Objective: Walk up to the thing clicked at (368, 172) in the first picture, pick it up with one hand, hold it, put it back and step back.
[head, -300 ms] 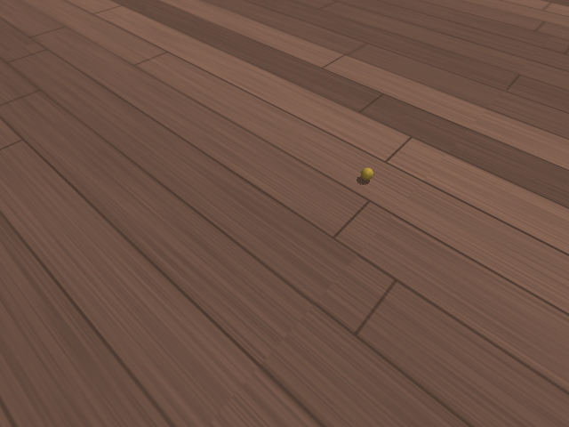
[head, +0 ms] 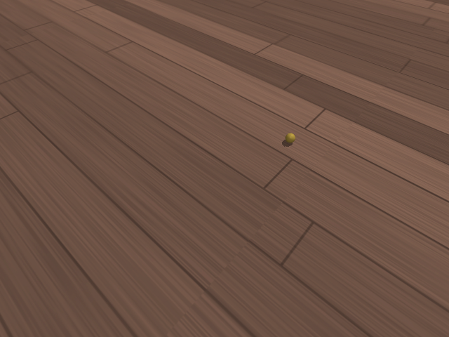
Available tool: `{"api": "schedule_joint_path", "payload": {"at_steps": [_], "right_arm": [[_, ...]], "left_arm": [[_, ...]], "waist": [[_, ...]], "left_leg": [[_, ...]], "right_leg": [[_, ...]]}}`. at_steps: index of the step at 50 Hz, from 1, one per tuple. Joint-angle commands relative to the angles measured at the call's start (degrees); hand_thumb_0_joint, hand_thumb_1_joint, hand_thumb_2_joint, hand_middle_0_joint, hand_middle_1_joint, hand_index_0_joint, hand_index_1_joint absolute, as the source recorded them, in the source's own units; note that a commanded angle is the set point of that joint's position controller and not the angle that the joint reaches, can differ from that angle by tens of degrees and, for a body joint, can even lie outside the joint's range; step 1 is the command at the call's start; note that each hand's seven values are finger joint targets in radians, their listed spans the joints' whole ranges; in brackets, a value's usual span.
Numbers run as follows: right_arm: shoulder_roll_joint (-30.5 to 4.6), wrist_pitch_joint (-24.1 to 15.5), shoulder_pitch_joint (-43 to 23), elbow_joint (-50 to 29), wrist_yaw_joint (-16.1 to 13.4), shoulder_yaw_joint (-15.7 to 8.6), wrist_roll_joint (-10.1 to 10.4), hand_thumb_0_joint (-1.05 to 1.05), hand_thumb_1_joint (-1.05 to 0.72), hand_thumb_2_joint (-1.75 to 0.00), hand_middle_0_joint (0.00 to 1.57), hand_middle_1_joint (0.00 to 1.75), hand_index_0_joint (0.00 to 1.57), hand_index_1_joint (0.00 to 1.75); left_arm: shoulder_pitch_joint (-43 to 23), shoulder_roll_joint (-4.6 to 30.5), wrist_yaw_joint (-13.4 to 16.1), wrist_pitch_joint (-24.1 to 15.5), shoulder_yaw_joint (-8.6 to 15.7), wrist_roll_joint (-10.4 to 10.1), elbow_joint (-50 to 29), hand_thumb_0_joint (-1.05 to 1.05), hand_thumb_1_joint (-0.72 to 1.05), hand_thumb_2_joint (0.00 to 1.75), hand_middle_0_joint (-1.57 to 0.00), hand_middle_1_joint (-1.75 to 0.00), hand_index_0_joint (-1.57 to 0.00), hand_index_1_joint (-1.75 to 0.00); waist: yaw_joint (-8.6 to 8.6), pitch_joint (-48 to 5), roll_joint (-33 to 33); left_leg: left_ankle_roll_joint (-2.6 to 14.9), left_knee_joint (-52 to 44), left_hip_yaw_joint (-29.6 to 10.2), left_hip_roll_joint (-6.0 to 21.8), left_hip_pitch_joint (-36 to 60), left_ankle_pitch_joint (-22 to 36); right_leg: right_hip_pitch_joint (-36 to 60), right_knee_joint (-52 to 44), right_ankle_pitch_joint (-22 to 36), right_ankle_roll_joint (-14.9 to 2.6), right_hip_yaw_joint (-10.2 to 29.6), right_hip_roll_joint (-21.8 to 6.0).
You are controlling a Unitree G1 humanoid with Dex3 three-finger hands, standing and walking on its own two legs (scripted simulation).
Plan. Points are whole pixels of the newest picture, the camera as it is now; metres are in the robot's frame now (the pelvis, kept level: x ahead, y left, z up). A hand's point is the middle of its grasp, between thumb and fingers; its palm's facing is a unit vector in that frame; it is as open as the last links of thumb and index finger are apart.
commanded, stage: stand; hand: left
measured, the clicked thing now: (290, 138) +1.39 -0.42 -0.75
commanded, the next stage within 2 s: walk up in 0.82 s
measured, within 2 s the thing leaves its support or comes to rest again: neither
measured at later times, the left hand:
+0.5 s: hand out of the picture +0.08 +0.25 -0.16, palm faces -0.03 -0.94 -0.34, open 7.4 cm
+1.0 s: hand out of the picture +0.11 +0.25 -0.15, palm faces -0.14 -0.93 -0.35, open 7.4 cm
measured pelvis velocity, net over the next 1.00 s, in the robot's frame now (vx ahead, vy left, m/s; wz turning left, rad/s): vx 0.02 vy -0.02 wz -0.12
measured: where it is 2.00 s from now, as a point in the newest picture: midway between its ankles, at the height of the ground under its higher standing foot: (275, 299)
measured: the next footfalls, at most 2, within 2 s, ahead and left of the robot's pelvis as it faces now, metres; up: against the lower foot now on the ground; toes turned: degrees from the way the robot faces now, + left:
right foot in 1.14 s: +0.14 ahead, -0.24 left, +0.00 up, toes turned -17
left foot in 1.50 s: +0.40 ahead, -0.06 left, +0.00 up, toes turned -13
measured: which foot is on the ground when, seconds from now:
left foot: down 0.00-1.00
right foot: down 0.00-0.86, up 0.88-1.00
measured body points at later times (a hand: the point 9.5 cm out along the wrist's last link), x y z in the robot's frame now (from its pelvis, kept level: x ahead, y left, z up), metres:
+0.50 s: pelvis +0.00 +0.00 +0.00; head +0.02 +0.00 +0.45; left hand +0.08 +0.30 -0.13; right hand +0.08 -0.30 -0.13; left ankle +0.00 +0.12 -0.75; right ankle +0.00 -0.12 -0.75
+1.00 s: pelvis +0.02 -0.02 -0.01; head +0.03 -0.03 +0.44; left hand +0.12 +0.30 -0.12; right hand +0.07 -0.35 -0.12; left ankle +0.00 +0.12 -0.75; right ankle +0.03 -0.17 -0.71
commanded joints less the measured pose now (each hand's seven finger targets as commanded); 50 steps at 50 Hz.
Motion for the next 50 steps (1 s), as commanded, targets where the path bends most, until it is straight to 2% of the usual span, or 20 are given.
{"api": "schedule_joint_path", "payload": {"at_steps": [1,11,28,33,40,41,42,43,44,45,46,47,48,49,50], "right_arm": [[-12.17,-1.06,-1.67,-3.26,-0.76,-2.13,-0.20,0.00,-0.90,-0.90,0.20,0.30,0.20,0.30],[-12.35,-1.15,-1.92,-3.22,-0.76,-2.26,-0.18,0.00,-0.90,-0.90,0.20,0.30,0.20,0.30],[-12.11,-0.99,-1.61,-2.89,-0.72,-2.19,-0.16,0.00,-0.90,-0.90,0.20,0.30,0.20,0.30],[-12.12,-1.01,-1.36,-3.14,-0.75,-2.18,-0.29,0.00,-0.90,-0.90,0.20,0.30,0.20,0.30],[-12.29,-0.95,-1.51,-3.02,-0.79,-2.31,-0.19,0.00,-0.90,-0.90,0.20,0.30,0.20,0.30],[-19.70,-2.66,2.92,-7.57,-0.29,-7.04,-1.82,0.00,-0.90,-0.90,0.20,0.30,0.20,0.30],[-21.47,-3.12,7.23,-5.85,-0.16,-8.48,-2.10,0.00,-0.90,-0.90,0.20,0.30,0.20,0.30],[-23.43,-3.44,9.80,-6.30,-0.35,-9.75,-1.92,0.00,-0.90,-0.90,0.20,0.30,0.20,0.30],[-23.45,-3.95,7.83,-8.45,-0.37,-9.74,-1.75,0.00,-0.90,-0.90,0.20,0.30,0.20,0.30],[-22.29,-4.39,5.65,-9.71,-0.47,-9.46,-1.70,0.00,-0.90,-0.90,0.20,0.30,0.20,0.30],[-21.38,-4.74,4.51,-10.91,-0.44,-9.28,-1.72,0.00,-0.90,-0.90,0.20,0.30,0.20,0.30],[-21.36,-4.88,2.15,-12.02,-0.32,-9.29,-2.11,0.00,-0.90,-0.90,0.20,0.30,0.20,0.30],[-21.18,-4.93,0.17,-13.24,0.01,-9.40,-2.52,0.00,-0.90,-0.90,0.20,0.30,0.20,0.30],[-20.51,-4.99,-0.68,-14.04,0.33,-9.42,-2.72,0.00,-0.90,-0.90,0.20,0.30,0.20,0.30],[-20.58,-5.05,-1.07,-14.56,0.60,-9.51,-2.89,0.00,-0.90,-0.90,0.20,0.30,0.20,0.30]], "left_arm": [[-2.15,12.16,0.75,-1.21,2.16,-0.15,-3.43,0.00,0.90,0.90,-0.20,-0.30,-0.20,-0.30],[-2.01,12.32,0.77,-1.26,2.24,-0.13,-3.48,0.00,0.90,0.90,-0.20,-0.30,-0.20,-0.30],[-2.04,12.46,0.77,-1.22,2.28,-0.19,-3.34,0.00,0.90,0.90,-0.20,-0.30,-0.20,-0.30],[-2.08,12.44,0.84,-1.25,2.26,-0.09,-3.55,0.00,0.90,0.90,-0.20,-0.30,-0.20,-0.30],[-1.50,12.27,0.84,-1.20,2.16,-0.09,-3.38,0.00,0.90,0.90,-0.20,-0.30,-0.20,-0.30],[0.41,18.22,-1.68,-0.60,7.02,1.64,-9.43,0.00,0.90,0.90,-0.20,-0.30,-0.20,-0.30],[-4.36,16.47,-2.93,0.10,6.79,1.99,-10.25,0.00,0.90,0.90,-0.20,-0.30,-0.20,-0.30],[-9.71,14.66,-3.86,0.39,6.81,2.31,-13.12,0.00,0.90,0.90,-0.20,-0.30,-0.20,-0.30],[-10.07,15.10,-4.16,0.44,7.00,2.55,-14.74,0.00,0.90,0.90,-0.20,-0.30,-0.20,-0.30],[-6.92,15.63,-4.56,0.26,7.12,2.19,-14.27,0.00,0.90,0.90,-0.20,-0.30,-0.20,-0.30],[-3.64,15.95,-5.23,0.17,7.52,1.85,-13.88,0.00,0.90,0.90,-0.20,-0.30,-0.20,-0.30],[-0.58,15.78,-5.97,0.38,7.73,1.50,-13.69,0.00,0.90,0.90,-0.20,-0.30,-0.20,-0.30],[1.44,15.74,-6.75,0.50,7.81,1.35,-13.52,0.00,0.90,0.90,-0.20,-0.30,-0.20,-0.30],[1.63,15.26,-7.29,0.48,7.84,1.27,-13.77,0.00,0.90,0.90,-0.20,-0.30,-0.20,-0.30],[1.45,14.77,-7.64,0.53,7.98,1.28,-14.10,0.00,0.90,0.90,-0.20,-0.30,-0.20,-0.30]], "waist": [[-0.01,-4.50,-0.18],[0.04,-5.49,0.07],[-0.16,-4.91,-0.66],[-0.15,-5.69,-0.33],[-0.02,-5.04,-0.66],[-2.38,-9.11,-2.04],[-5.40,-4.77,3.48],[-8.15,-0.69,10.37],[-6.77,3.08,6.17],[-4.16,2.18,1.71],[-2.36,0.12,1.82],[-0.46,0.31,4.89],[0.39,0.49,7.37],[0.26,0.07,8.40],[0.61,0.81,9.32]], "left_leg": [[1.81,-3.05,-5.45,6.94,0.34,9.02],[1.81,-3.22,-5.46,7.17,1.82,10.65],[1.43,-3.77,-5.50,7.01,1.50,8.69],[1.72,-3.43,-5.11,7.04,1.59,9.90],[1.52,-3.21,-5.11,6.93,1.73,10.36],[5.61,1.94,-4.34,7.16,10.98,-17.11],[8.61,-2.30,-9.93,12.06,17.40,-28.80],[13.04,-10.61,-20.14,22.60,15.29,-33.67],[15.54,-12.60,-23.35,28.48,9.83,-29.96],[14.53,-12.54,-21.44,27.22,6.46,-26.08],[13.45,-12.46,-18.01,25.35,5.86,-25.70],[13.09,-12.66,-14.39,23.87,4.23,-26.34],[12.58,-12.35,-9.62,22.11,3.38,-24.02],[11.39,-10.69,-5.05,19.77,2.21,-20.85],[10.53,-9.62,-1.55,18.27,-1.40,-20.27]], "right_leg": [[0.54,-3.02,8.43,-1.59,5.21,-6.72],[1.07,-2.86,9.76,-1.65,5.09,-6.91],[0.89,-3.51,7.96,-1.68,5.15,-6.86],[1.46,-3.27,10.03,-1.84,5.35,-7.24],[1.11,-3.60,10.12,-1.74,5.13,-6.99],[-10.02,2.94,-14.67,-3.95,7.45,-2.96],[-26.25,10.13,-21.36,-3.41,4.17,-1.64],[-34.67,25.23,-16.22,-2.08,1.85,-1.37],[-37.99,32.31,-15.33,-1.45,6.19,-5.26],[-35.10,34.63,-12.81,-1.36,8.46,-6.63],[-32.27,35.29,-11.51,-1.25,8.62,-7.63],[-30.40,34.37,-10.88,-0.85,7.60,-8.38],[-28.15,31.67,-10.55,-0.38,4.81,-8.28],[-24.87,27.35,-10.00,-0.13,3.10,-7.89],[-20.94,24.60,-9.23,-0.24,1.66,-7.84]]}}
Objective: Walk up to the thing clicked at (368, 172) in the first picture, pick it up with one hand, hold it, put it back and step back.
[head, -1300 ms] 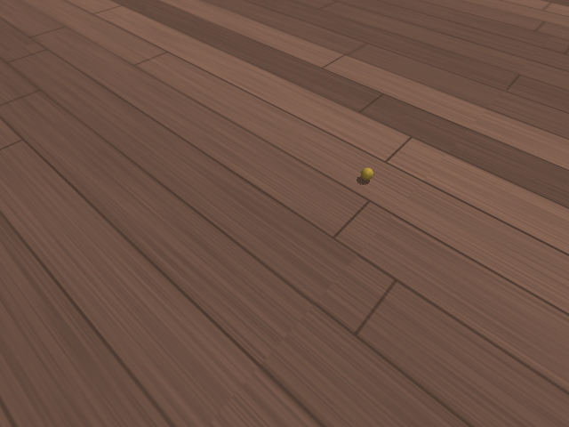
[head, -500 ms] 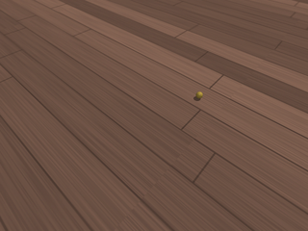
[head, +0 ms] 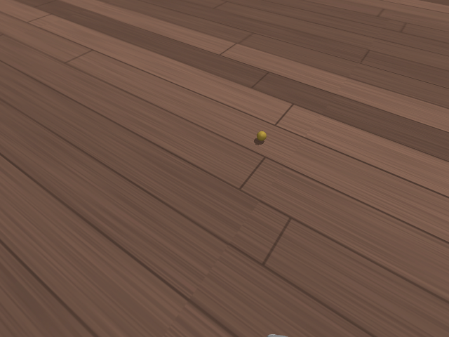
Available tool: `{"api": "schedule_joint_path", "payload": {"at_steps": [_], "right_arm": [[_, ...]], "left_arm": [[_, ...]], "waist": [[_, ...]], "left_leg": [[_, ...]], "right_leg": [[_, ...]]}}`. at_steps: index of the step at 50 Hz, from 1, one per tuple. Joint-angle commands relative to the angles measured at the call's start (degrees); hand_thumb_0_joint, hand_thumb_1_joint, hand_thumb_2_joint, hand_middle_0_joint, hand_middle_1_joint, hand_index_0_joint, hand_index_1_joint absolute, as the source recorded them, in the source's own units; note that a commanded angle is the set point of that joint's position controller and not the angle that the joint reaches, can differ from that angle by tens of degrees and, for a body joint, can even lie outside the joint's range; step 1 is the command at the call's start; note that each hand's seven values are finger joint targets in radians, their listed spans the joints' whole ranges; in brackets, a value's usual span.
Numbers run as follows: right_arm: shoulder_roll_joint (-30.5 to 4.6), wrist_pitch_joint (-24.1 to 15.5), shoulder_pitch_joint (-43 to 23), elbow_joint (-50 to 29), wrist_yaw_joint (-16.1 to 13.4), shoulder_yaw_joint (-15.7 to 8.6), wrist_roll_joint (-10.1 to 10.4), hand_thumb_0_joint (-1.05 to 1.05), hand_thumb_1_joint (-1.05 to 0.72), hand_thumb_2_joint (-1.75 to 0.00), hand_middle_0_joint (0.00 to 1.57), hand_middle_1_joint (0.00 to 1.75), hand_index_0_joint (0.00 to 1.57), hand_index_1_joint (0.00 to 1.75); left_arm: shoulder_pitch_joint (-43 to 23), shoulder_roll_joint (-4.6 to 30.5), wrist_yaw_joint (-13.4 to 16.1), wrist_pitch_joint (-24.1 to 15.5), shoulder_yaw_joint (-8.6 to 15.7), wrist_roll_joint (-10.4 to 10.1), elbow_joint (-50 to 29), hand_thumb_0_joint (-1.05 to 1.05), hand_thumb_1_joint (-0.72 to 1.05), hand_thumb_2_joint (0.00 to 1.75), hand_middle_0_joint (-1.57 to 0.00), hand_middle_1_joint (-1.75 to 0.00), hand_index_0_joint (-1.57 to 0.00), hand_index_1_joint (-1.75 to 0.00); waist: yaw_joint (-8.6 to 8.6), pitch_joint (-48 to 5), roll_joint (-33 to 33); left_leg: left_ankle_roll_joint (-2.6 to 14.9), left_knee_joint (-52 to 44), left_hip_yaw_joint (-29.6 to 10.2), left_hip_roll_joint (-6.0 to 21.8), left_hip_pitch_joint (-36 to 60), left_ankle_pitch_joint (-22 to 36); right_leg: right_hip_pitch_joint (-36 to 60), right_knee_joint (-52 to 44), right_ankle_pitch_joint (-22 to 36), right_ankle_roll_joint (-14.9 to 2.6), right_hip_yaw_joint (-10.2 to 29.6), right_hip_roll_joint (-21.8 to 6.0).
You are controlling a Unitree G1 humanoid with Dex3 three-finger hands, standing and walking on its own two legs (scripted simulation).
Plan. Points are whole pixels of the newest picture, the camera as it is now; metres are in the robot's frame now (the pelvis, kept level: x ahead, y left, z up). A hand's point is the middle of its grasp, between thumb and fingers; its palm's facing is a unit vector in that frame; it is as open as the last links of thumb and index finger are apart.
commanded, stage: walk up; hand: left
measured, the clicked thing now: (261, 136) +1.41 -0.23 -0.74
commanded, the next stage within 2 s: none
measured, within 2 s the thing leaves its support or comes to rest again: neither
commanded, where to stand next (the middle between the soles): +0.98 -0.33 m, yaw -20 degrees
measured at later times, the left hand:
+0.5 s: hand (147, 284) +0.26 +0.18 -0.17, palm faces -0.19 -0.93 -0.31, open 7.4 cm
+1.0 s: hand (214, 156) +0.63 +0.04 -0.13, palm faces -0.36 -0.84 -0.41, open 7.4 cm
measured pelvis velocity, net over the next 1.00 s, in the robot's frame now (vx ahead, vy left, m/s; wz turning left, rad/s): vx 0.41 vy -0.17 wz -0.33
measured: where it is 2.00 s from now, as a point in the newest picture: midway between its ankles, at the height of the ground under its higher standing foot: (283, 218)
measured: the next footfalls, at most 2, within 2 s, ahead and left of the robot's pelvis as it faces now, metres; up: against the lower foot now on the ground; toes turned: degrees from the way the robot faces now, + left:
right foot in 0.14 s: +0.14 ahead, -0.20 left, +0.00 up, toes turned -10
left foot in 0.50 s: +0.38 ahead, +0.01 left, +0.00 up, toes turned -6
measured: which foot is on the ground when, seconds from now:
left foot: down 0.00-0.16, up 0.18-0.48, down 0.50-0.96, up 0.98-1.00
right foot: up 0.00-0.12, down 0.14-0.52, up 0.54-0.92, down 0.94-1.00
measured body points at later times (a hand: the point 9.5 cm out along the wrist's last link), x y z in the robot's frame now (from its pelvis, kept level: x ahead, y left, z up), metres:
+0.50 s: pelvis +0.20 -0.08 -0.02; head +0.22 -0.06 +0.43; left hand +0.27 +0.23 -0.14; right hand +0.24 -0.41 -0.11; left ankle +0.33 +0.02 -0.74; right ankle +0.10 -0.19 -0.74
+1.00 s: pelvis +0.41 -0.17 -0.02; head +0.42 -0.20 +0.42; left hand +0.65 +0.09 -0.10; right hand +0.31 -0.48 -0.15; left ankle +0.35 +0.01 -0.70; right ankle +0.46 -0.30 -0.74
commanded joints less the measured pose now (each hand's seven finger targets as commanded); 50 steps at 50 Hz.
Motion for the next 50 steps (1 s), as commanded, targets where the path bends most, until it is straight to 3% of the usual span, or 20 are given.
{"api": "schedule_joint_path", "payload": {"at_steps": [1,4,6,7,8,9,14,21,24,25,26,27,32,41,44,46,47,48,49,50], "right_arm": [[-18.10,-1.54,-5.85,-7.13,-0.44,-4.77,-0.97,0.00,-0.90,-0.90,0.20,0.30,0.20,0.30],[-18.35,-0.82,-6.19,-7.44,-0.15,-4.79,-0.86,0.00,-0.90,-0.90,0.20,0.30,0.20,0.30],[-15.78,0.07,-5.92,-7.70,-0.10,-3.59,-0.79,0.00,-0.90,-0.90,0.20,0.30,0.20,0.30],[-11.33,0.31,-4.68,-8.86,0.13,-1.88,-0.32,0.00,-0.90,-0.90,0.20,0.30,0.20,0.30],[-9.70,-0.19,-5.02,-12.47,0.51,-0.75,1.31,0.00,-0.90,-0.90,0.20,0.30,0.20,0.30],[-14.47,0.00,-7.01,-11.49,0.14,-1.93,0.75,0.00,-0.90,-0.90,0.20,0.30,0.20,0.30],[-14.93,-0.17,2.42,-7.09,1.53,-2.28,1.60,0.00,-0.90,-0.90,0.20,0.30,0.20,0.30],[-12.75,-1.18,-0.63,-11.18,2.17,-2.69,0.71,0.00,-0.90,-0.90,0.20,0.30,0.20,0.30],[-14.53,-2.23,11.36,-8.20,1.28,-4.29,0.45,0.00,-0.90,-0.90,0.20,0.30,0.20,0.30],[-18.41,-2.79,18.48,-7.12,0.51,-5.74,-0.12,0.00,-0.90,-0.90,0.20,0.30,0.20,0.30],[-21.97,-3.13,19.00,-8.69,0.22,-6.15,-0.15,0.00,-0.90,-0.90,0.20,0.30,0.20,0.30],[-22.77,-2.96,12.85,-10.54,0.46,-6.31,1.98,0.00,-0.90,-0.90,0.20,0.30,0.20,0.30],[-15.63,-3.25,5.90,-11.98,0.39,-3.12,1.77,0.00,-0.90,-0.90,0.20,0.30,0.20,0.30],[-17.53,-2.70,7.96,-12.55,0.56,-3.58,1.54,0.00,-0.90,-0.90,0.20,0.30,0.20,0.30],[-17.94,-1.82,7.99,-12.78,0.36,-3.56,1.57,0.00,-0.90,-0.90,0.20,0.30,0.20,0.30],[-15.37,-1.24,9.35,-12.72,0.37,-2.33,1.31,0.00,-0.90,-0.90,0.20,0.30,0.20,0.30],[-11.47,-1.23,12.09,-13.38,0.35,-0.87,1.62,0.00,-0.90,-0.90,0.20,0.30,0.20,0.30],[-11.07,-1.10,11.99,-14.59,0.40,-0.48,2.53,0.00,-0.90,-0.90,0.20,0.30,0.20,0.30],[-15.95,-0.51,8.69,-13.47,-0.28,-1.58,1.92,0.00,-0.90,-0.90,0.20,0.30,0.20,0.30],[-16.10,-0.16,8.99,-11.83,-0.33,-1.73,2.52,0.00,-0.90,-0.90,0.20,0.30,0.20,0.30]], "left_arm": [[-4.22,10.33,-1.87,-1.95,3.14,-0.51,-7.99,0.00,0.90,0.90,-0.20,-0.30,-0.20,-0.30],[-0.10,10.37,-1.52,-2.26,3.54,-0.19,-6.80,0.00,0.90,0.90,-0.20,-0.30,-0.20,-0.30],[9.57,12.64,-0.21,-3.14,4.87,0.21,-4.30,0.00,0.90,0.90,-0.20,-0.30,-0.20,-0.30],[17.98,16.89,1.12,-3.78,6.48,0.26,-3.09,0.00,0.90,0.90,-0.20,-0.30,-0.20,-0.30],[17.24,22.88,1.75,-4.55,6.84,-0.62,-5.29,0.00,0.90,0.90,-0.20,-0.30,-0.20,-0.30],[11.57,23.38,1.83,-4.60,6.49,-1.52,-7.41,0.00,0.90,0.90,-0.20,-0.30,-0.20,-0.30],[4.49,15.95,3.11,-5.45,4.03,-2.03,-10.05,0.00,0.90,0.90,-0.20,-0.30,-0.20,-0.30],[4.80,15.27,2.82,-6.33,3.39,-1.80,-13.56,0.00,0.90,0.90,-0.20,-0.30,-0.20,-0.30],[2.35,12.52,3.02,-6.39,2.06,-1.51,-15.08,0.00,0.90,0.90,-0.20,-0.30,-0.20,-0.30],[5.75,8.39,3.08,-6.47,0.93,-1.75,-15.05,0.00,0.90,0.90,-0.20,-0.30,-0.20,-0.30],[8.64,6.58,3.60,-6.28,0.62,-2.43,-14.89,0.00,0.90,0.90,-0.20,-0.30,-0.20,-0.30],[8.98,13.11,4.43,-5.99,1.45,-1.56,-13.65,0.00,0.90,0.90,-0.20,-0.30,-0.20,-0.30],[9.52,11.80,2.67,-5.50,1.67,-2.48,-10.12,0.00,0.90,0.90,-0.20,-0.30,-0.20,-0.30],[-3.10,8.72,0.49,-5.17,1.03,-2.00,-13.76,0.00,0.90,0.90,-0.20,-0.30,-0.20,-0.30],[-1.81,9.44,0.80,-5.33,1.58,-1.98,-12.55,0.00,0.90,0.90,-0.20,-0.30,-0.20,-0.30],[6.43,12.42,1.76,-6.04,3.12,-1.67,-10.07,0.00,0.90,0.90,-0.20,-0.30,-0.20,-0.30],[12.89,16.67,2.80,-6.62,4.81,-1.38,-9.09,0.00,0.90,0.90,-0.20,-0.30,-0.20,-0.30],[14.27,21.96,3.37,-6.78,5.50,-2.10,-10.33,0.00,0.90,0.90,-0.20,-0.30,-0.20,-0.30],[11.31,21.35,3.53,-6.52,5.22,-3.34,-11.07,0.00,0.90,0.90,-0.20,-0.30,-0.20,-0.30],[8.39,19.27,3.92,-6.29,4.62,-4.30,-11.42,0.00,0.90,0.90,-0.20,-0.30,-0.20,-0.30]], "waist": [[0.71,2.54,10.31],[2.00,1.31,8.10],[7.04,-1.82,-3.47],[11.29,-3.43,-18.48],[8.65,-2.21,-26.24],[6.61,2.11,-12.31],[1.15,1.41,-7.77],[1.71,1.74,-5.19],[-5.92,-3.46,2.18],[-8.75,-7.82,15.12],[-6.96,-7.24,19.12],[-4.58,-5.80,9.97],[-0.55,2.59,9.12],[-2.33,1.28,8.13],[-0.99,-0.55,6.11],[3.61,-5.55,-2.11],[6.51,-9.64,-12.72],[6.60,-9.77,-19.90],[6.22,-6.16,-10.60],[4.51,-3.34,-5.48]], "left_leg": [[9.47,-10.40,-5.73,14.53,-6.76,-16.04],[8.60,-2.83,-1.50,12.82,-11.32,-18.36],[6.93,16.30,2.89,8.32,-17.99,-14.56],[4.35,38.19,5.45,2.03,-25.72,-11.67],[1.18,47.23,-0.51,-5.07,-38.84,-20.35],[0.70,48.72,-7.91,1.42,-36.07,-17.19],[1.79,35.16,-7.58,4.75,-25.81,-5.72],[0.54,16.16,-3.52,2.12,-18.36,2.55],[2.09,10.07,-2.53,-0.59,5.92,4.62],[4.64,2.77,-13.16,6.72,15.50,-8.24],[8.44,-9.68,-43.36,22.28,15.96,-22.13],[11.73,-12.50,-48.02,24.71,8.09,-27.90],[10.57,-10.21,-15.93,14.70,-5.44,-6.12],[10.19,-5.78,-2.64,12.79,-3.51,8.30],[9.54,-0.59,-3.01,13.55,-5.08,7.55],[6.94,19.24,1.76,8.95,-8.35,16.09],[4.72,35.02,2.14,5.07,-17.53,8.89],[1.97,47.03,0.69,-3.17,-32.43,-12.24],[1.74,50.34,-6.46,1.21,-33.89,-14.64],[1.87,50.28,-9.18,3.17,-31.55,-10.16]], "right_leg": [[0.89,-7.26,1.91,0.50,-1.30,-3.93],[9.85,-10.07,5.22,-0.32,-8.53,-0.51],[21.60,-13.61,3.64,-0.81,-9.98,3.74],[27.62,-24.61,-11.34,-4.21,3.80,-0.44],[27.44,-40.99,-17.75,-11.76,38.04,-14.88],[18.83,-42.30,-26.03,-15.88,43.65,-20.01],[13.64,-34.68,-3.87,-11.36,16.77,-8.68],[9.97,-31.92,3.13,-11.34,10.91,-7.66],[-1.91,-13.97,13.40,-7.81,5.31,-3.64],[-8.62,5.75,11.63,-5.49,0.19,2.73],[-19.08,16.97,-7.24,-2.59,1.74,10.89],[-15.48,21.87,-7.51,-3.46,8.32,6.20],[-10.08,13.01,4.08,-0.56,4.65,-0.39],[-1.60,-12.72,13.80,-0.77,-3.17,-0.67],[7.10,-14.96,13.37,-1.68,-5.31,1.23],[21.92,-19.45,9.65,-3.02,-5.68,4.22],[31.00,-22.80,0.34,-5.23,6.52,-2.41],[36.15,-32.17,-1.22,-13.60,36.07,-17.47],[29.67,-32.88,-2.22,-17.09,39.04,-19.98],[24.63,-32.19,3.02,-15.91,29.97,-17.26]]}}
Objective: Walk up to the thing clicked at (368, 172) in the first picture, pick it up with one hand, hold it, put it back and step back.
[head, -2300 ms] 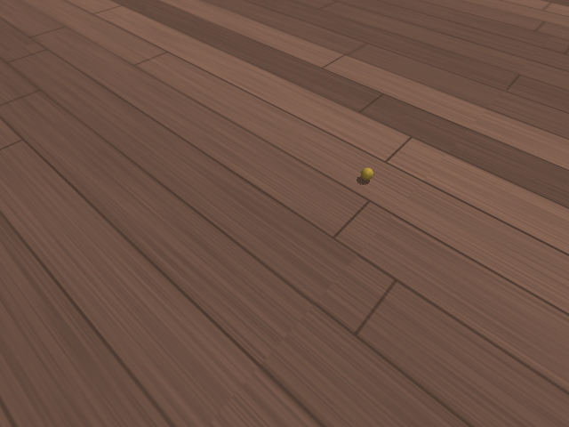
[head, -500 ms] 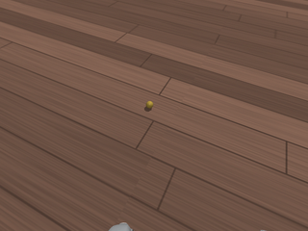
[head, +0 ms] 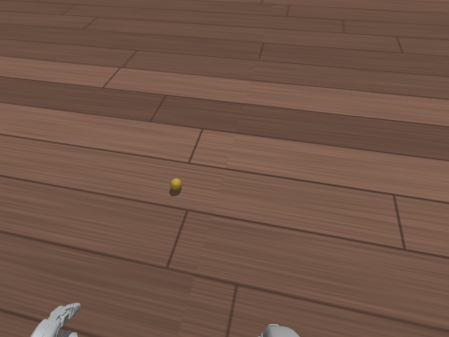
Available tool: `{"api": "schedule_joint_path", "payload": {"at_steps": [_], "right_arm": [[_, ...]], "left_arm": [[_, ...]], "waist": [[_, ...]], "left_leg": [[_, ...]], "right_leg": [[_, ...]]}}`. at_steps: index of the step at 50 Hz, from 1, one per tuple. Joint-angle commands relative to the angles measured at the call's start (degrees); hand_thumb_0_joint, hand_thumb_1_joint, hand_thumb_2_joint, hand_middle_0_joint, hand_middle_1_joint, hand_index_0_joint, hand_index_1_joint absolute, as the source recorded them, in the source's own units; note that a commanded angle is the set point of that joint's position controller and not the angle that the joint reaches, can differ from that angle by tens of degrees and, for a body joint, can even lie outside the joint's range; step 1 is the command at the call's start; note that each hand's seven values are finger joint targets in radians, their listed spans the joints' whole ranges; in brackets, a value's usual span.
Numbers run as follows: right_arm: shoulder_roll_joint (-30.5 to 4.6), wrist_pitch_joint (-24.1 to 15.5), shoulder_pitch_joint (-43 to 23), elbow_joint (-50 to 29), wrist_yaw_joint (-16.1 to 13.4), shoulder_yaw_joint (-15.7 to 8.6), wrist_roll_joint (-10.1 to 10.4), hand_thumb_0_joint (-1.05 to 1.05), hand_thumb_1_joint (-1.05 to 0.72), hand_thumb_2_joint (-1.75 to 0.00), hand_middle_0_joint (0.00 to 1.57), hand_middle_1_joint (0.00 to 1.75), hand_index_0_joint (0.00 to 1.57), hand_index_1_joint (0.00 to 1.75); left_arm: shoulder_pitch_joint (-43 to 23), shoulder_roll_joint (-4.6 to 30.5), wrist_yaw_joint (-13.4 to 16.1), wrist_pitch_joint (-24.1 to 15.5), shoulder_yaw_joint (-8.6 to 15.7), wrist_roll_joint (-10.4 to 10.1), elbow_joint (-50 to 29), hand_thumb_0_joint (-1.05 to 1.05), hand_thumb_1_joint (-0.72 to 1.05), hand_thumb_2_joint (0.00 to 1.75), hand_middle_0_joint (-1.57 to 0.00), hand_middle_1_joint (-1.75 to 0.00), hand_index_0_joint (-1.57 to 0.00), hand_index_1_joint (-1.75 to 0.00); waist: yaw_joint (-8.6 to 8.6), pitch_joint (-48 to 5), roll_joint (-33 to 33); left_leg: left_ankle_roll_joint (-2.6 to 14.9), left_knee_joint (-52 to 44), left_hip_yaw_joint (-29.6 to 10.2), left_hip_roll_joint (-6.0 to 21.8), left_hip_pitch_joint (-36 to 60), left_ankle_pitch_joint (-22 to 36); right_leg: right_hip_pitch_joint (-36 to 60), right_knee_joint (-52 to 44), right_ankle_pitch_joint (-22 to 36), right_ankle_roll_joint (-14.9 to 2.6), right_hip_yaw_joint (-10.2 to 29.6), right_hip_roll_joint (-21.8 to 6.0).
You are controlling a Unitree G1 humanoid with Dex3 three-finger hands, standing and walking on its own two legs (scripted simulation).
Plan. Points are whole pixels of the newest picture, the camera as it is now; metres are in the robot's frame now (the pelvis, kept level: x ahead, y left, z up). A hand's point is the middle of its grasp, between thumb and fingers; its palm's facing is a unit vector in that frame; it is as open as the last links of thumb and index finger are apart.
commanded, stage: walk up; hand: left
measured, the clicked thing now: (176, 184) +0.96 +0.27 -0.72
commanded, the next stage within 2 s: none
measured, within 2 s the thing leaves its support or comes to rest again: neither
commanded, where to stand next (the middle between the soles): +0.59 +0.03 m, yaw -1 degrees
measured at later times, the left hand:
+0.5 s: hand (84, 287) +0.26 +0.31 -0.14, palm faces -0.11 -0.93 -0.36, open 7.4 cm
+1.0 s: hand (117, 205) +0.44 +0.27 -0.10, palm faces -0.04 -0.91 -0.42, open 7.4 cm
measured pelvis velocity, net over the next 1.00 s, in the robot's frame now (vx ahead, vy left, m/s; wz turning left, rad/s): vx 0.37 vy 0.00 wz -0.03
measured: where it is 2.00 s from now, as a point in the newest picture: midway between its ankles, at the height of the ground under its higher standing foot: (223, 259)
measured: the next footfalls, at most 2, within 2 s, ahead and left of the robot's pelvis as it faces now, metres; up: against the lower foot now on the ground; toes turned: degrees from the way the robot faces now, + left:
left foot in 0.34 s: +0.29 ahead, +0.15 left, +0.00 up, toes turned +3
right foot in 0.76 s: +0.43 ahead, -0.13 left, +0.00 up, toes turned -7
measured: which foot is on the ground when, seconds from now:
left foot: up 0.00-0.32, down 0.34-0.76, up 0.78-1.00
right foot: down 0.00-0.36, up 0.38-0.74, down 0.76-1.00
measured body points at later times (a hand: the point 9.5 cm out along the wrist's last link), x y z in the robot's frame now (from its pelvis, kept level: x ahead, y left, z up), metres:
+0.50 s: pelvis +0.20 +0.03 +0.01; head +0.22 +0.05 +0.46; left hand +0.26 +0.36 -0.11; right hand +0.26 -0.29 -0.08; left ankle +0.25 +0.14 -0.72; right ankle +0.18 -0.10 -0.66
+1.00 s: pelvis +0.37 +0.00 +0.02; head +0.40 -0.03 +0.47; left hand +0.44 +0.31 -0.07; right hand +0.44 -0.33 -0.11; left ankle +0.44 +0.13 -0.67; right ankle +0.39 -0.13 -0.72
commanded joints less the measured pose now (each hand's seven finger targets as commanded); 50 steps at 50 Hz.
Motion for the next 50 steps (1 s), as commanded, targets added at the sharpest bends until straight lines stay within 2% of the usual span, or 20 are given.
{"api": "schedule_joint_path", "payload": {"at_steps": [1,4,8,13,16,17,18,19,21,24,27,31,36,37,38,39,41,44,46,50], "right_arm": [[-12.07,-1.69,-1.81,-5.60,-0.85,-2.60,1.18,0.00,-0.90,-0.90,0.20,0.30,0.20,0.30],[-10.56,-0.95,2.08,-3.39,0.10,-2.71,-0.02,0.00,-0.90,-0.90,0.20,0.30,0.20,0.30],[-10.04,-0.76,-2.15,-4.64,1.33,-3.24,-0.82,0.00,-0.90,-0.90,0.20,0.30,0.20,0.30],[-8.37,-2.48,-7.41,-5.98,1.77,-3.35,-0.93,0.00,-0.90,-0.90,0.20,0.30,0.20,0.30],[-10.53,-3.44,1.27,-2.76,1.07,-4.74,-1.10,0.00,-0.90,-0.90,0.20,0.30,0.20,0.30],[-14.23,-3.78,8.16,-1.16,0.41,-6.00,-1.49,0.00,-0.90,-0.90,0.20,0.30,0.20,0.30],[-18.64,-4.02,8.51,-3.02,0.10,-6.72,-1.68,0.00,-0.90,-0.90,0.20,0.30,0.20,0.30],[-19.48,-3.65,5.35,-4.08,0.28,-6.96,0.34,0.00,-0.90,-0.90,0.20,0.30,0.20,0.30],[-14.89,-3.32,0.57,-5.50,-0.12,-5.22,0.61,0.00,-0.90,-0.90,0.20,0.30,0.20,0.30],[-13.08,-3.48,-2.15,-5.56,-0.23,-3.92,0.47,0.00,-0.90,-0.90,0.20,0.30,0.20,0.30],[-13.52,-3.32,-1.25,-6.32,-0.10,-4.03,0.06,0.00,-0.90,-0.90,0.20,0.30,0.20,0.30],[-14.66,-3.13,-2.10,-6.95,0.23,-4.09,0.29,0.00,-0.90,-0.90,0.20,0.30,0.20,0.30],[-12.03,-1.94,-4.43,-8.09,0.32,-2.92,0.21,0.00,-0.90,-0.90,0.20,0.30,0.20,0.30],[-9.16,-1.86,-1.76,-8.04,0.27,-1.81,0.24,0.00,-0.90,-0.90,0.20,0.30,0.20,0.30],[-5.08,-1.92,-0.82,-9.24,0.28,-0.41,0.20,0.00,-0.90,-0.90,0.20,0.30,0.20,0.30],[-9.71,-1.20,-2.53,-8.53,-0.44,-1.70,0.22,0.00,-0.90,-0.90,0.20,0.30,0.20,0.30],[-12.33,-0.66,-2.12,-5.77,-0.73,-2.57,0.98,0.00,-0.90,-0.90,0.20,0.30,0.20,0.30],[-10.89,-0.34,0.86,-3.09,0.08,-2.66,0.63,0.00,-0.90,-0.90,0.20,0.30,0.20,0.30],[-9.90,0.06,0.34,-2.96,0.80,-2.88,0.00,0.00,-0.90,-0.90,0.20,0.30,0.20,0.30],[-9.04,0.14,-5.81,-5.18,1.95,-3.13,-0.69,0.00,-0.90,-0.90,0.20,0.30,0.20,0.30]], "left_arm": [[8.24,17.72,2.61,-0.74,4.67,-1.96,-2.36,0.00,0.90,0.90,-0.20,-0.30,-0.20,-0.30],[5.52,14.44,2.72,-1.41,3.35,-1.22,-3.09,0.00,0.90,0.90,-0.20,-0.30,-0.20,-0.30],[5.72,15.41,2.55,-2.17,3.82,-0.40,-4.48,0.00,0.90,0.90,-0.20,-0.30,-0.20,-0.30],[7.26,15.85,2.18,-2.30,3.56,-0.18,-4.51,0.00,0.90,0.90,-0.20,-0.30,-0.20,-0.30],[5.48,13.42,2.28,-1.88,2.05,-0.08,-5.13,0.00,0.90,0.90,-0.20,-0.30,-0.20,-0.30],[7.17,10.05,2.35,-1.93,0.92,-0.05,-5.34,0.00,0.90,0.90,-0.20,-0.30,-0.20,-0.30],[8.94,7.24,2.55,-1.71,0.32,-0.98,-5.61,0.00,0.90,0.90,-0.20,-0.30,-0.20,-0.30],[8.65,13.77,3.67,-1.14,1.68,-0.20,-3.85,0.00,0.90,0.90,-0.20,-0.30,-0.20,-0.30],[8.94,14.02,3.44,-1.24,1.60,-0.65,-1.88,0.00,0.90,0.90,-0.20,-0.30,-0.20,-0.30],[11.35,12.59,2.43,-0.72,1.59,-0.53,0.26,0.00,0.90,0.90,-0.20,-0.30,-0.20,-0.30],[8.22,10.94,1.49,-0.24,1.61,0.05,-0.76,0.00,0.90,0.90,-0.20,-0.30,-0.20,-0.30],[4.72,10.58,0.90,-0.21,2.10,0.12,-1.72,0.00,0.90,0.90,-0.20,-0.30,-0.20,-0.30],[11.24,11.83,1.66,-1.25,3.53,0.35,1.13,0.00,0.90,0.90,-0.20,-0.30,-0.20,-0.30],[15.48,13.98,2.38,-1.84,4.48,0.54,2.00,0.00,0.90,0.90,-0.20,-0.30,-0.20,-0.30],[18.74,18.91,3.20,-2.46,5.67,0.82,1.48,0.00,0.90,0.90,-0.20,-0.30,-0.20,-0.30],[17.45,21.13,3.22,-2.38,5.31,-0.06,0.72,0.00,0.90,0.90,-0.20,-0.30,-0.20,-0.30],[11.21,18.21,3.60,-2.27,4.49,-1.23,-1.20,0.00,0.90,0.90,-0.20,-0.30,-0.20,-0.30],[8.15,15.21,3.93,-2.56,3.32,-0.83,-1.95,0.00,0.90,0.90,-0.20,-0.30,-0.20,-0.30],[8.44,14.69,3.85,-2.80,3.19,-0.50,-2.49,0.00,0.90,0.90,-0.20,-0.30,-0.20,-0.30],[10.03,15.74,3.74,-2.95,3.69,-0.08,-3.23,0.00,0.90,0.90,-0.20,-0.30,-0.20,-0.30]], "waist": [[5.90,-5.28,-8.94],[2.35,-3.52,-10.27],[3.49,-1.77,-10.52],[4.54,-3.03,-9.62],[-1.81,-7.12,-2.35],[-4.87,-10.59,9.00],[-3.78,-9.21,16.71],[-3.01,-8.29,7.98],[-0.06,-3.39,1.69],[1.94,-2.22,6.57],[0.91,-1.91,7.34],[0.99,-0.77,7.04],[5.93,-5.48,-0.75],[7.99,-8.21,-8.69],[8.83,-8.56,-21.71],[8.84,-6.02,-16.76],[5.87,-1.61,-7.80],[3.01,-2.17,-10.45],[3.19,-2.18,-11.34],[4.98,-1.34,-10.41]], "left_leg": [[2.00,17.50,-7.65,-0.74,-26.20,4.52],[1.15,8.71,-6.17,-0.09,-18.64,8.67],[-0.53,-3.42,-4.35,0.65,-19.63,10.11],[0.16,-16.05,-2.57,-1.37,-13.44,15.47],[1.85,-22.45,-0.92,-5.00,7.58,16.29],[4.13,-27.96,-10.12,1.05,15.59,7.19],[9.67,-38.99,-38.60,16.44,18.99,-4.33],[14.83,-39.08,-42.81,20.00,14.96,-6.56],[13.56,-37.84,-28.87,14.76,7.50,3.98],[10.99,-37.48,-15.22,9.08,0.63,16.08],[13.35,-37.61,-12.28,8.92,0.52,17.27],[12.34,-37.96,-11.46,8.51,-3.29,11.43],[8.44,-21.50,-6.80,4.71,-10.42,14.29],[6.71,-8.44,-3.74,1.13,-14.86,15.21],[3.44,8.74,-0.22,-5.68,-24.84,0.32],[2.34,14.29,-5.73,-7.96,-30.51,-4.73],[2.26,15.26,-12.18,-4.08,-29.56,2.04],[1.21,7.75,-10.55,-2.37,-23.37,7.09],[0.31,3.59,-8.38,-2.40,-22.12,8.56],[-0.19,-6.49,-5.69,-1.23,-20.61,11.59]], "right_leg": [[21.17,-20.10,1.12,-14.09,27.04,-16.21],[10.63,-20.13,6.30,-10.98,15.09,-9.86],[7.73,-23.25,-7.03,-12.83,14.24,-11.17],[8.65,-19.38,-1.27,-11.37,12.63,-11.70],[-0.88,-5.16,3.47,-7.30,7.80,-7.87],[-6.37,11.66,2.25,-4.91,3.33,-3.00],[-19.92,24.19,-15.43,-1.44,1.08,5.80],[-19.51,29.42,-17.83,-1.96,6.79,1.84],[-16.86,29.12,-11.32,-1.64,8.49,-0.88],[-9.84,20.32,-7.44,-0.07,4.81,-3.47],[-8.84,12.39,-6.59,1.24,1.90,-4.07],[-3.49,2.66,-0.26,0.70,0.46,-3.84],[17.32,-6.71,1.58,-0.30,-2.34,0.96],[25.11,-10.45,-4.31,-1.43,2.60,-1.02],[28.63,-18.61,-12.41,-5.93,24.77,-15.77],[25.26,-24.76,-15.00,-12.74,41.13,-23.37],[19.73,-23.48,-9.76,-12.33,30.87,-20.39],[14.24,-21.80,1.47,-10.78,16.22,-14.39],[12.61,-21.58,5.06,-11.35,11.74,-13.51],[11.48,-22.14,-0.52,-12.02,10.20,-14.28]]}}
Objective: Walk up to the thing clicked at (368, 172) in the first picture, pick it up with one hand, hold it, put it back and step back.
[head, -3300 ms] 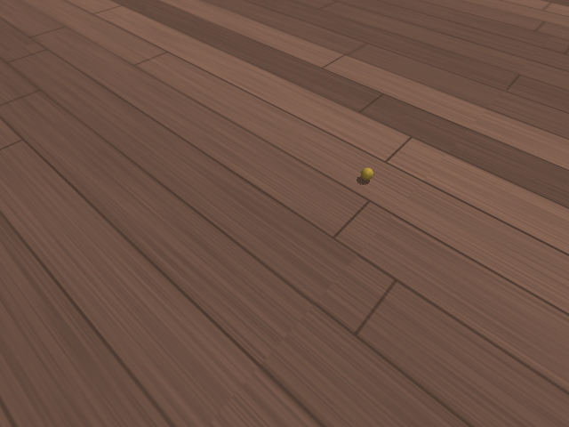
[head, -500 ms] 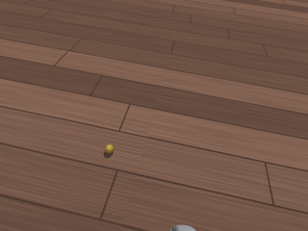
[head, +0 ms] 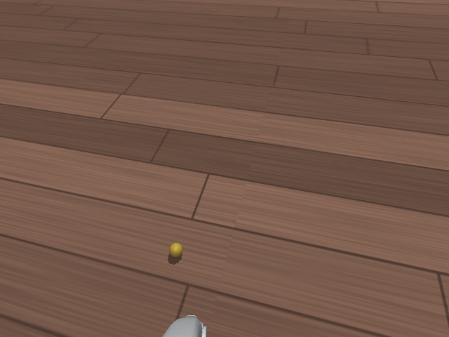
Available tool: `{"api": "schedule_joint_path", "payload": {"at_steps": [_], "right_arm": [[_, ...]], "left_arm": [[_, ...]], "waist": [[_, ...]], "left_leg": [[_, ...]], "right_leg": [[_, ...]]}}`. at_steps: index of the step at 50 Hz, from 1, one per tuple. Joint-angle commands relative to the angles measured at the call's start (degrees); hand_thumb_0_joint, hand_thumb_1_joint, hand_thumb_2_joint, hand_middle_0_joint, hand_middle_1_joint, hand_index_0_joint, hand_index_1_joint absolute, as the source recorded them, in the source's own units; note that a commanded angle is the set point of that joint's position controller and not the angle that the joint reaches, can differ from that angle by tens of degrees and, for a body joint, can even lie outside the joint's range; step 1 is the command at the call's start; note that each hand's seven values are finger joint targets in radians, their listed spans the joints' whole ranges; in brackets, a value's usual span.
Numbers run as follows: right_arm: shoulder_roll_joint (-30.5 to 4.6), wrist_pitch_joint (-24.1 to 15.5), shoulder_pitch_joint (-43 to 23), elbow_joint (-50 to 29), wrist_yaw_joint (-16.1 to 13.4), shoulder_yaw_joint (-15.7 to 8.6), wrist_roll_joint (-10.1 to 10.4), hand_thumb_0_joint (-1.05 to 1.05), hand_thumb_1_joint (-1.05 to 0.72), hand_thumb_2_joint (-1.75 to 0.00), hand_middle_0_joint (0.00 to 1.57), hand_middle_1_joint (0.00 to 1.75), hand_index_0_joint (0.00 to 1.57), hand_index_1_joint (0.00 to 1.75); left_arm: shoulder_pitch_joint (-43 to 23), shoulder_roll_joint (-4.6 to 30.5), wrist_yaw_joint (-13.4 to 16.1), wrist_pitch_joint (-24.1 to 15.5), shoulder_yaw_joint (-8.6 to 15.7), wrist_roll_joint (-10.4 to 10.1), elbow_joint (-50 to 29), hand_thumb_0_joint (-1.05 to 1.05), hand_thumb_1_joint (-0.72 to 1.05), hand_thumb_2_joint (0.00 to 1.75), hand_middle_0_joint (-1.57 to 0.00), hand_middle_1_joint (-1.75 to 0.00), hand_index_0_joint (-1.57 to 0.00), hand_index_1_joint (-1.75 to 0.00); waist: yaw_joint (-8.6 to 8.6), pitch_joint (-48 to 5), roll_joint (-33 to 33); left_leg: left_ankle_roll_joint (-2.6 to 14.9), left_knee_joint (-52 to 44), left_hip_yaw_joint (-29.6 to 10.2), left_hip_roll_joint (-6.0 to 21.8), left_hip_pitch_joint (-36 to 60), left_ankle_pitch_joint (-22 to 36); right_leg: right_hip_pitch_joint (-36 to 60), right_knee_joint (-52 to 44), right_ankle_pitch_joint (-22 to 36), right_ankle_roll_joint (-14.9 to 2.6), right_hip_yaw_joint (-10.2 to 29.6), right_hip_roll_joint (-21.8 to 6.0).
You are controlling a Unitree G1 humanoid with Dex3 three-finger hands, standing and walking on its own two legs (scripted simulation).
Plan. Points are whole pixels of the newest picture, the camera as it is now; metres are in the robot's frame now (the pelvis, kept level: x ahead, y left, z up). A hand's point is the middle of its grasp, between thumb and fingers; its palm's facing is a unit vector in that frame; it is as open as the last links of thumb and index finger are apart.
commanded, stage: walk up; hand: left
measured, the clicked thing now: (176, 249) +0.58 +0.29 -0.74
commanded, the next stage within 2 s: stand in 1.68 s
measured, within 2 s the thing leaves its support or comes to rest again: neither
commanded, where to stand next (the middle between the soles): +0.21 +0.04 m, yaw +1 degrees
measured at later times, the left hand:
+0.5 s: hand (85, 322) +0.18 +0.32 -0.16, palm faces -0.04 -0.92 -0.40, open 7.4 cm
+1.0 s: hand (111, 280) +0.25 +0.28 -0.14, palm faces -0.04 -0.95 -0.32, open 7.4 cm
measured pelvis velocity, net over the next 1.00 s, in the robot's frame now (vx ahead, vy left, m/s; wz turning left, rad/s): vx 0.14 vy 0.04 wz -0.02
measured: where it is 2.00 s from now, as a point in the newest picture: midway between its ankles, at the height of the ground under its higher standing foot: outside the picture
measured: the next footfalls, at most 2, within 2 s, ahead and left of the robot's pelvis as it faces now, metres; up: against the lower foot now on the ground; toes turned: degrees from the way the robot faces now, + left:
left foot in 0.16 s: +0.20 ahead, +0.16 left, +0.00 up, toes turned +4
right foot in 0.50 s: +0.22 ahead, -0.09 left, +0.00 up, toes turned -3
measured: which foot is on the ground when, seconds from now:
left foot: up 0.00-0.14, down 0.16-1.00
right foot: down 0.00-0.18, up 0.20-0.48, down 0.50-1.00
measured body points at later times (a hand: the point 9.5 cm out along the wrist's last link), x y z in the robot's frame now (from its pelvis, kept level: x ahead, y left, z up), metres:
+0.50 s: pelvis +0.12 +0.04 -0.02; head +0.14 +0.05 +0.43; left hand +0.18 +0.37 -0.14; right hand +0.20 -0.27 -0.13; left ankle +0.16 +0.16 -0.73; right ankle +0.18 -0.09 -0.74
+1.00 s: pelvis +0.14 +0.04 +0.01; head +0.15 +0.04 +0.46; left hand +0.26 +0.33 -0.12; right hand +0.21 -0.27 -0.12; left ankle +0.16 +0.16 -0.73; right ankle +0.18 -0.09 -0.73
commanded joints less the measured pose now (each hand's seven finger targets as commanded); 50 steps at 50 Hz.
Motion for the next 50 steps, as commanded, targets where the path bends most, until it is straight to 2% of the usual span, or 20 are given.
{"api": "schedule_joint_path", "payload": {"at_steps": [1,4,6,7,8,9,10,12,14,17,21,22,24,25,26,27,29,31,37,50], "right_arm": [[-8.87,-1.16,-1.93,-4.94,0.54,-3.09,-0.82,0.00,-0.90,-0.90,0.20,0.30,0.20,0.30],[-8.99,-1.83,-2.33,-4.80,0.87,-3.51,-0.74,0.00,-0.90,-0.90,0.20,0.30,0.20,0.30],[-9.17,-2.27,2.62,-2.68,0.29,-3.92,-0.83,0.00,-0.90,-0.90,0.20,0.30,0.20,0.30],[-10.75,-2.52,6.35,-1.06,-0.37,-4.62,-0.84,0.00,-0.90,-0.90,0.20,0.30,0.20,0.30],[-14.82,-2.82,10.52,-0.52,-1.07,-5.81,-1.14,0.00,-0.90,-0.90,0.20,0.30,0.20,0.30],[-18.71,-2.90,10.55,-2.47,-1.76,-6.23,-1.09,0.00,-0.90,-0.90,0.20,0.30,0.20,0.30],[-19.50,-2.47,7.95,-2.93,-1.68,-6.41,0.45,0.00,-0.90,-0.90,0.20,0.30,0.20,0.30],[-14.92,-2.33,3.14,-4.45,-2.38,-4.72,0.52,0.00,-0.90,-0.90,0.20,0.30,0.20,0.30],[-13.62,-2.57,0.55,-4.59,-2.94,-3.83,0.42,0.00,-0.90,-0.90,0.20,0.30,0.20,0.30],[-12.82,-2.26,-1.57,-4.64,-3.41,-2.81,-0.22,0.00,-0.90,-0.90,0.20,0.30,0.20,0.30],[-12.02,-1.60,-4.20,-4.27,-3.79,-1.74,0.46,0.00,-0.90,-0.90,0.20,0.30,0.20,0.30],[-11.98,-1.26,-5.29,-4.26,-3.82,-1.51,0.63,0.00,-0.90,-0.90,0.20,0.30,0.20,0.30],[-9.93,-0.58,-6.69,-3.89,-3.82,-0.43,1.21,0.00,-0.90,-0.90,0.20,0.30,0.20,0.30],[-7.20,-0.34,-5.25,-3.34,-3.83,0.42,1.57,0.00,-0.90,-0.90,0.20,0.30,0.20,0.30],[-6.24,-0.03,-3.58,-2.03,-3.95,0.68,1.69,0.00,-0.90,-0.90,0.20,0.30,0.20,0.30],[-8.20,0.45,-4.11,0.32,-4.29,-0.10,1.55,0.00,-0.90,-0.90,0.20,0.30,0.20,0.30],[-9.33,0.32,-5.64,2.19,-3.94,-0.12,1.29,0.00,-0.90,-0.90,0.20,0.30,0.20,0.30],[-10.00,-0.04,-7.81,3.61,-3.51,0.14,1.03,0.00,-0.90,-0.90,0.20,0.30,0.20,0.30],[-8.74,-0.57,-11.03,8.66,-3.36,1.46,0.90,0.00,-0.90,-0.90,0.20,0.30,0.20,0.30],[-8.19,-0.83,-14.71,13.89,-3.59,1.62,0.27,0.00,-0.90,-0.90,0.20,0.30,0.20,0.30]], "left_arm": [[2.35,17.86,1.11,-1.33,5.53,0.04,-4.10,0.00,0.90,0.90,-0.20,-0.30,-0.20,-0.30],[0.60,18.53,1.02,-1.05,5.21,-0.07,-4.67,0.00,0.90,0.90,-0.20,-0.30,-0.20,-0.30],[-1.63,17.19,1.15,-0.39,4.33,-0.13,-4.82,0.00,0.90,0.90,-0.20,-0.30,-0.20,-0.30],[-0.21,14.77,1.18,-0.04,3.25,-0.01,-4.85,0.00,0.90,0.90,-0.20,-0.30,-0.20,-0.30],[2.11,11.31,1.09,0.16,2.09,-0.34,-5.13,0.00,0.90,0.90,-0.20,-0.30,-0.20,-0.30],[2.73,9.47,1.56,0.63,1.59,-1.03,-5.24,0.00,0.90,0.90,-0.20,-0.30,-0.20,-0.30],[2.15,14.96,2.61,1.39,2.88,-0.24,-3.41,0.00,0.90,0.90,-0.20,-0.30,-0.20,-0.30],[3.35,14.71,2.56,1.77,2.93,-0.82,-1.48,0.00,0.90,0.90,-0.20,-0.30,-0.20,-0.30],[6.34,13.82,2.23,2.06,2.70,-0.79,0.72,0.00,0.90,0.90,-0.20,-0.30,-0.20,-0.30],[4.91,11.23,2.01,2.90,2.53,-0.35,1.79,0.00,0.90,0.90,-0.20,-0.30,-0.20,-0.30],[2.09,10.32,2.52,3.58,2.70,-0.50,2.83,0.00,0.90,0.90,-0.20,-0.30,-0.20,-0.30],[2.37,10.33,2.59,3.59,2.74,-0.47,3.48,0.00,0.90,0.90,-0.20,-0.30,-0.20,-0.30],[0.75,11.82,2.71,3.17,3.15,0.17,3.84,0.00,0.90,0.90,-0.20,-0.30,-0.20,-0.30],[-1.45,14.18,2.85,2.68,3.48,0.57,3.44,0.00,0.90,0.90,-0.20,-0.30,-0.20,-0.30],[-6.93,16.39,2.62,2.41,3.21,0.18,2.19,0.00,0.90,0.90,-0.20,-0.30,-0.20,-0.30],[-10.36,16.25,2.38,2.71,2.58,-0.17,2.29,0.00,0.90,0.90,-0.20,-0.30,-0.20,-0.30],[-11.17,13.95,2.38,3.06,1.42,-0.24,3.73,0.00,0.90,0.90,-0.20,-0.30,-0.20,-0.30],[-10.75,12.49,2.26,3.22,0.97,-0.19,5.08,0.00,0.90,0.90,-0.20,-0.30,-0.20,-0.30],[-13.84,11.16,2.17,3.11,0.57,-0.82,8.76,0.00,0.90,0.90,-0.20,-0.30,-0.20,-0.30],[-17.51,9.44,1.73,3.86,0.29,-0.94,13.84,0.00,0.90,0.90,-0.20,-0.30,-0.20,-0.30]], "waist": [[1.53,-1.48,-12.91],[-0.02,-2.72,-12.30],[-3.62,-4.34,-9.02],[-5.35,-6.55,-3.59],[-6.98,-8.74,8.48],[-6.13,-6.78,13.32],[-5.23,-4.87,6.19],[-2.43,-3.32,0.74],[-0.56,-4.08,4.27],[-0.72,-4.11,5.93],[-0.06,-6.11,5.21],[0.42,-7.18,4.04],[1.31,-7.69,0.46],[0.47,-7.46,-6.87],[-2.34,-6.47,-11.63],[-2.81,-4.89,-11.36],[-2.75,-4.10,-9.66],[-1.50,-4.97,-10.32],[-0.91,-6.73,-7.10],[-0.79,-7.64,-3.45]], "left_leg": [[0.07,-10.18,1.04,2.27,-1.43,4.20],[0.45,-15.96,3.10,1.26,6.69,5.92],[0.84,-20.31,5.16,-0.82,18.05,10.15],[1.91,-21.93,5.20,-2.69,25.51,7.15],[4.88,-28.91,-6.96,5.07,30.58,-2.04],[11.13,-38.33,-31.86,18.80,31.52,-4.36],[16.14,-37.28,-33.88,22.33,23.57,-2.63],[14.11,-34.26,-20.63,16.91,19.82,10.33],[11.78,-31.61,-10.56,12.75,16.74,17.92],[11.95,-30.26,-6.89,11.85,12.43,23.41],[11.07,-24.96,-5.48,12.46,9.56,30.13],[10.57,-23.00,-5.20,11.98,8.30,28.34],[6.48,-19.66,-4.41,9.48,5.20,17.53],[3.54,-15.98,-2.70,6.61,2.47,11.27],[1.06,-13.57,1.03,0.71,7.67,0.01],[1.34,-13.40,1.32,-0.56,14.99,-5.74],[2.04,-20.29,-0.62,1.96,16.21,-1.45],[3.27,-24.93,-4.20,4.90,15.27,-0.76],[2.00,-29.62,-2.09,4.22,16.11,6.74],[0.97,-37.47,-1.90,5.56,18.82,11.34]], "right_leg": [[2.03,-12.70,2.55,-12.10,12.47,-14.15],[-1.62,-9.85,2.11,-10.90,10.26,-13.82],[-7.76,-1.75,4.39,-8.43,6.89,-11.93],[-10.94,7.38,7.43,-6.90,4.56,-9.22],[-16.58,23.39,3.93,-3.88,0.15,-4.31],[-27.75,31.24,-14.37,-1.15,0.36,4.03],[-24.69,36.47,-18.79,-1.62,6.67,-0.02],[-21.79,36.22,-14.63,-1.68,9.14,-1.70],[-17.36,29.50,-10.51,-1.13,6.97,-3.58],[-11.39,20.61,-7.47,0.25,4.22,-2.73],[-4.56,13.75,-2.79,-0.23,2.62,-0.86],[-1.31,10.35,-0.21,-0.24,2.57,-0.55],[3.67,2.09,5.02,-1.74,4.78,-0.94],[4.36,-1.58,9.99,-3.70,14.27,-7.28],[-4.83,-6.27,7.13,-8.25,23.78,-14.91],[-12.36,-6.30,4.73,-10.24,23.00,-15.49],[-12.74,-5.60,0.15,-4.89,15.95,-10.10],[-9.81,-5.25,-3.98,-2.29,13.26,-6.66],[-1.27,-7.27,5.78,-1.73,11.89,-6.66],[5.31,-11.90,10.82,-0.14,9.17,-5.90]]}}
